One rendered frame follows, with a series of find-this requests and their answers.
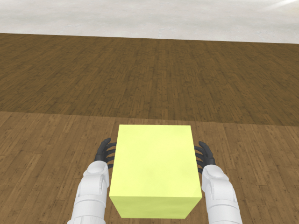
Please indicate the left robot forearm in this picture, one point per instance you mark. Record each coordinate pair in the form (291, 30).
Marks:
(90, 201)

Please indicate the right robot hand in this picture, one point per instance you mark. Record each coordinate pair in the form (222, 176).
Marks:
(206, 156)

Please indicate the carton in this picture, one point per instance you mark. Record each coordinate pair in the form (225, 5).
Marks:
(155, 172)

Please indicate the right robot forearm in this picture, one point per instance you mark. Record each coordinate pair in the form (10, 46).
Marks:
(221, 201)

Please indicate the left robot hand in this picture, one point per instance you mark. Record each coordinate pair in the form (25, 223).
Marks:
(102, 152)

